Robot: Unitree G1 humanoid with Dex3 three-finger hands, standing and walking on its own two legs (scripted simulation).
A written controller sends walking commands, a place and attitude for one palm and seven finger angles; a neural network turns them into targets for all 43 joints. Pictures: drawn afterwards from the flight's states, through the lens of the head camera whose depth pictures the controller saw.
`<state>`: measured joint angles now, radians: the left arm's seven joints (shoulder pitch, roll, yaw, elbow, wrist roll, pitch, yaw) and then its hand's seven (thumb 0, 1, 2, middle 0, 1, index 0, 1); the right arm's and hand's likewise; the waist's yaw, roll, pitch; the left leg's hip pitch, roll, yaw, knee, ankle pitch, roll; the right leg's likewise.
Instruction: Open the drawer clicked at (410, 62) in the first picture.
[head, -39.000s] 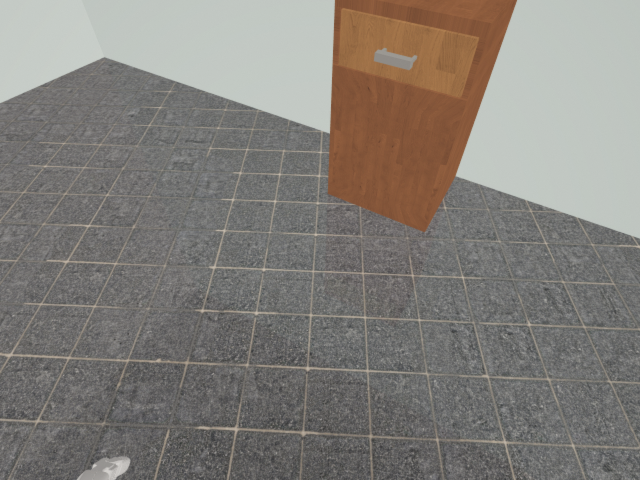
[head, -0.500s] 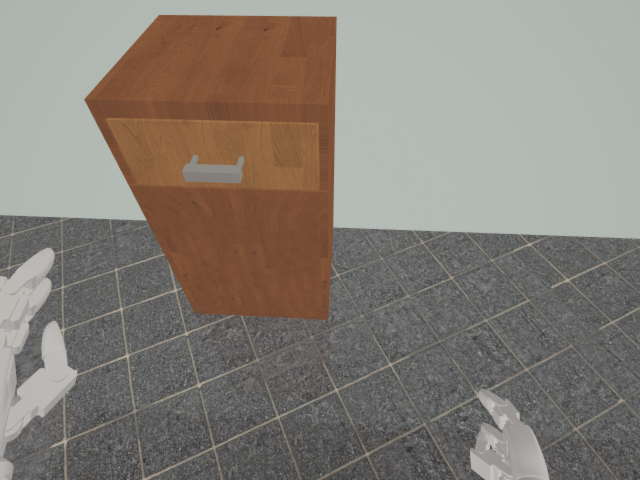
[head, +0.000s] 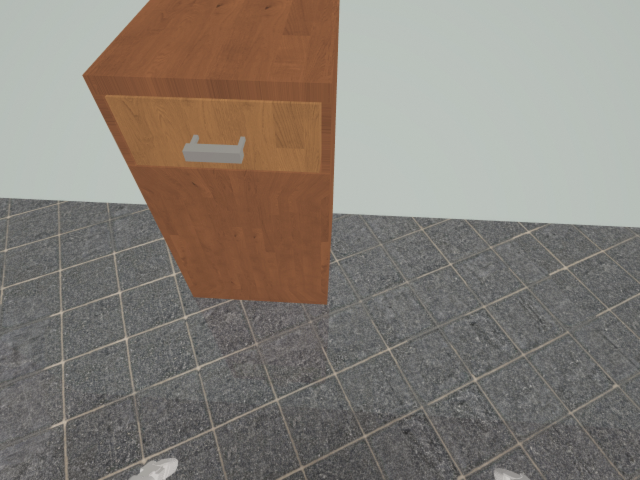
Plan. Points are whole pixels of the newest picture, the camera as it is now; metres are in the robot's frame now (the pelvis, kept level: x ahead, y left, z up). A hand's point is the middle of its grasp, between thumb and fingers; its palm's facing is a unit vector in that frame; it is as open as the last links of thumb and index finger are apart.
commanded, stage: let the arm hang, fingers relaxed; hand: left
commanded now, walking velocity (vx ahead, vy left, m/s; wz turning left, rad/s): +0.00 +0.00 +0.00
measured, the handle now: (216, 146) +0.75 +0.25 -0.05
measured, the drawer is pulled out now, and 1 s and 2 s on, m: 0.00 0.00 0.00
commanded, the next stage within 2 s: look to check the result in 0.84 s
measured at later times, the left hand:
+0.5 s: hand out of the picture -0.02 +0.17 -0.16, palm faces +0.03 -0.97 -0.23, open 7.4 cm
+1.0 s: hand out of the picture +0.00 +0.13 -0.16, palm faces +0.05 -0.98 -0.20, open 7.4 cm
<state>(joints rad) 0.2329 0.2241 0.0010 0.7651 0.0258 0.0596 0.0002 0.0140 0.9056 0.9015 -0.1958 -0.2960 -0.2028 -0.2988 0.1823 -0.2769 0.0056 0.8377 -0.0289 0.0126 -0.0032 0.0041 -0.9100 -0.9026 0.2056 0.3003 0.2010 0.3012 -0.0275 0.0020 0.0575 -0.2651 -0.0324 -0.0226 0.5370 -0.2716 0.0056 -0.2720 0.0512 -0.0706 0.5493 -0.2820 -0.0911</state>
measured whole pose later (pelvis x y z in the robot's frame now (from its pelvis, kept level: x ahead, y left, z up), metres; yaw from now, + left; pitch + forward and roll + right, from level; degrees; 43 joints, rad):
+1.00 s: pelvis +0.02 -0.03 +0.01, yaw +0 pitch -1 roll +1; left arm 0.30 0.10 0.02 1.13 0.00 0.00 0.04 0.01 0.91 0.90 -0.20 -0.30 -0.20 -0.30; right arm 0.36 -0.13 0.01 1.10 -0.02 0.01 -0.06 0.00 -0.91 -0.90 0.20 0.30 0.20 0.30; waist -0.01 0.04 0.04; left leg -0.16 0.02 -0.04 0.41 -0.23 -0.03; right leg -0.15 0.11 -0.08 0.36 -0.21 -0.13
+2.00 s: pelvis +0.10 +0.00 +0.00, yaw +3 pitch +1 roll +1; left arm 0.38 0.13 0.06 1.12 0.02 -0.02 0.00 0.01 0.91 0.90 -0.20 -0.30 -0.20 -0.30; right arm 0.38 -0.13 -0.02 1.05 -0.04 -0.03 -0.03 0.00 -0.91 -0.90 0.20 0.30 0.20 0.30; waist 0.00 -0.02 0.04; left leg -0.27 0.05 0.07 0.54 -0.27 0.00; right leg -0.14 0.02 -0.11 0.60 -0.44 -0.08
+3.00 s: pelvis +0.25 -0.03 +0.01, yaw +2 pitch +1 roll +3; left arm 0.25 0.14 0.05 1.02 0.02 0.00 0.05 0.01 0.90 0.90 -0.20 -0.30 -0.21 -0.30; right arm 0.08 -0.20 -0.03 0.97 -0.01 0.06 -0.02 0.00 -0.91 -0.90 0.20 0.30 0.20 0.30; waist 0.02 0.02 0.13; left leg -0.29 0.00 0.01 0.61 -0.30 -0.02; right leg -0.13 0.03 -0.05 0.44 -0.33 -0.10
